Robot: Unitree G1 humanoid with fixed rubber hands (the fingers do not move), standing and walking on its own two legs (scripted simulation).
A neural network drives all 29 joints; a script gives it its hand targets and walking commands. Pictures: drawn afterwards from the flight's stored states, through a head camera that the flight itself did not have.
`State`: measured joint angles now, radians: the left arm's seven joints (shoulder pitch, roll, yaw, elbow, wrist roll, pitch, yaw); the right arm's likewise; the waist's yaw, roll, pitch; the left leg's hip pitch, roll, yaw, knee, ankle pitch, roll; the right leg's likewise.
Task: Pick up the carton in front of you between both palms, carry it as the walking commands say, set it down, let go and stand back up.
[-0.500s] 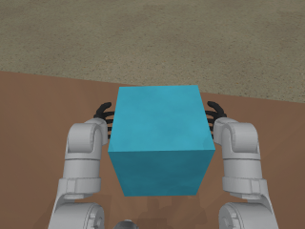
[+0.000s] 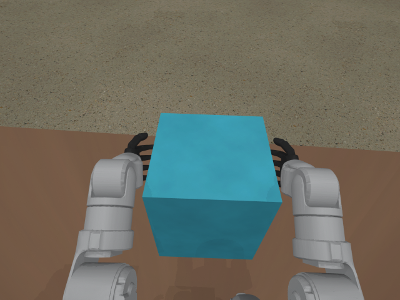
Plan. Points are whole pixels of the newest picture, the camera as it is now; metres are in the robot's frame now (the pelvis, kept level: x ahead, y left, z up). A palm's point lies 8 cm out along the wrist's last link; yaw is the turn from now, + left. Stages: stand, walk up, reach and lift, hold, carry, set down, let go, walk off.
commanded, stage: carry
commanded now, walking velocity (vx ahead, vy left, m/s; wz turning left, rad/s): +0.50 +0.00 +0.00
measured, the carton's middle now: (208, 189) +0.35 -0.01 +0.01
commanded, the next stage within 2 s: none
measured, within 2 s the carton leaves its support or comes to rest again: neither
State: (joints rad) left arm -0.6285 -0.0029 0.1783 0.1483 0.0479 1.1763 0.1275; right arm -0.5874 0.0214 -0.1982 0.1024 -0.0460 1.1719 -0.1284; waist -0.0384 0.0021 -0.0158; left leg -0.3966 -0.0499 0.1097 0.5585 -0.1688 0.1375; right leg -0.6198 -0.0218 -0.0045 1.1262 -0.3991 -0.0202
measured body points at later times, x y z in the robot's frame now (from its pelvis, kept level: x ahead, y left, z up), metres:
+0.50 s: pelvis +0.30 -0.05 -0.03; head +0.33 -0.06 +0.42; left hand +0.65 +0.12 +0.05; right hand +0.67 -0.18 +0.05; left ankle +0.26 +0.08 -0.68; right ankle +0.32 -0.09 -0.76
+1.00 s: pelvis +0.59 -0.01 -0.06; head +0.62 +0.00 +0.39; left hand +0.96 +0.14 +0.02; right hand +0.95 -0.16 +0.02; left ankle +0.64 +0.04 -0.79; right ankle +0.51 -0.13 -0.70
